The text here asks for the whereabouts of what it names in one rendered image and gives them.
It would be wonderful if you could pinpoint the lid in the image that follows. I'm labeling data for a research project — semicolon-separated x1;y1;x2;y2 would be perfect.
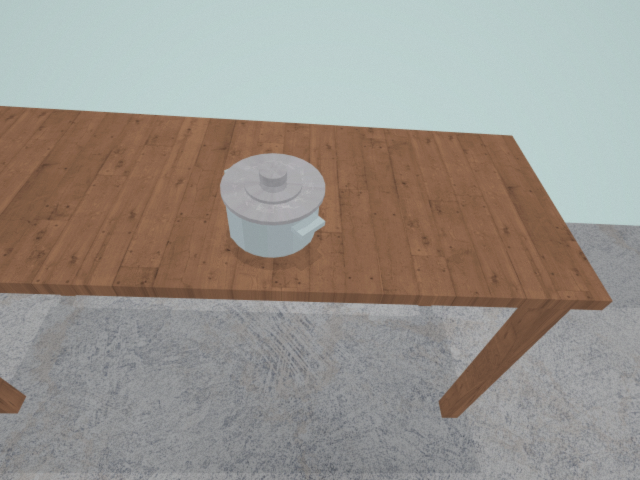
220;153;325;226

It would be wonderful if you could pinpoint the knob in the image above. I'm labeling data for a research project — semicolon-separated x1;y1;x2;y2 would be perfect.
259;161;287;187

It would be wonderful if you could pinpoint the table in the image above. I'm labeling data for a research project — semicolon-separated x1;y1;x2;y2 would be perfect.
0;106;612;418

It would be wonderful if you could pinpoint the pot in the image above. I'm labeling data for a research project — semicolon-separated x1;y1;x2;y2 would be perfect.
224;169;325;258

